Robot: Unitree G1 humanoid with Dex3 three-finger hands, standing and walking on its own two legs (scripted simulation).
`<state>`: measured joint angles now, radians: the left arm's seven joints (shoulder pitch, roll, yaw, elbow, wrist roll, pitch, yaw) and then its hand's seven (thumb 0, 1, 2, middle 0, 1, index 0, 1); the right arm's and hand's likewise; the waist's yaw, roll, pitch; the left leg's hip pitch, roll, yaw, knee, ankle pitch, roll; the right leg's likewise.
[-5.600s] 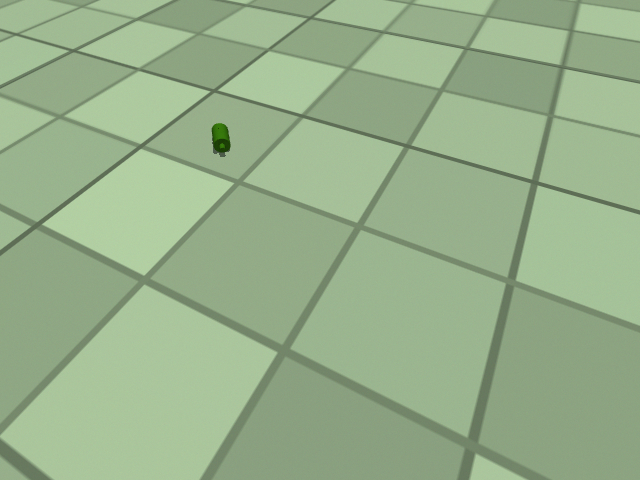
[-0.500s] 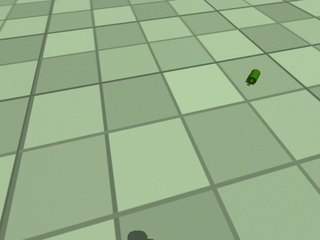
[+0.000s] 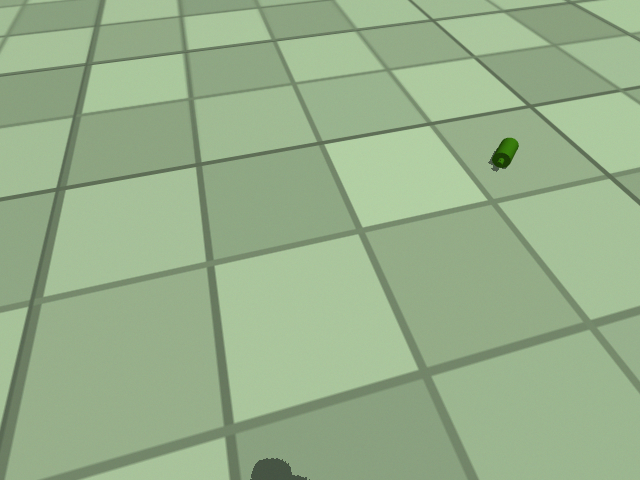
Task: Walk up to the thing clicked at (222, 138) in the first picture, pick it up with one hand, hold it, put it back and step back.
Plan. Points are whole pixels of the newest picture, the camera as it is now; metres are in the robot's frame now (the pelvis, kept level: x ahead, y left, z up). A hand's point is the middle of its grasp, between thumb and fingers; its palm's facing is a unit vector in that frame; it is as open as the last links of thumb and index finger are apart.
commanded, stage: stand
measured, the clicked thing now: (504, 154) +1.58 -0.88 -0.74
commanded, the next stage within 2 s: walk up in 0.26 s
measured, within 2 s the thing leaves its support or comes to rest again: neither
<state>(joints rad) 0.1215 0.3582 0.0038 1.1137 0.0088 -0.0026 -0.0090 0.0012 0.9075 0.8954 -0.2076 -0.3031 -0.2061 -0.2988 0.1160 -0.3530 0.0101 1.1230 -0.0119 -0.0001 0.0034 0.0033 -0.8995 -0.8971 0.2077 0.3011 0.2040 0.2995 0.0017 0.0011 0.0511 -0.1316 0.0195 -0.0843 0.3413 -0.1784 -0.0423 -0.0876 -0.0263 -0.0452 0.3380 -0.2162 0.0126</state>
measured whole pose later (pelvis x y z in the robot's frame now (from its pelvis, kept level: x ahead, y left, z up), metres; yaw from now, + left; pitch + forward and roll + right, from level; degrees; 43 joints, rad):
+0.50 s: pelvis -0.01 +0.03 -0.02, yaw -7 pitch -2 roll +1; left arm 0.16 0.39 0.05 0.99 0.01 0.03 0.00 0.00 0.91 0.90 -0.21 -0.30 -0.21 -0.30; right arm 0.07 -0.39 -0.07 1.00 -0.02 0.01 0.02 0.00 -0.90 -0.90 0.21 0.30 0.20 0.30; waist 0.01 -0.03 0.10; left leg -0.23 0.01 0.05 0.55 -0.29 0.01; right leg -0.28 -0.03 0.08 0.63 -0.34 0.01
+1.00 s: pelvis -0.02 +0.01 -0.01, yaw -20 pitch -2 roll +1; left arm 0.27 0.35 0.04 0.85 0.02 -0.01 0.01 0.00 0.90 0.90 -0.21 -0.30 -0.21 -0.30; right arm 0.17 -0.39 -0.05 0.88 -0.01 0.05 0.01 0.01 -0.90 -0.90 0.21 0.30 0.20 0.30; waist 0.00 0.04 0.14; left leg -0.40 0.03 -0.01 0.98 -0.50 -0.01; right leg -0.25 0.03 0.06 0.57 -0.29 -0.03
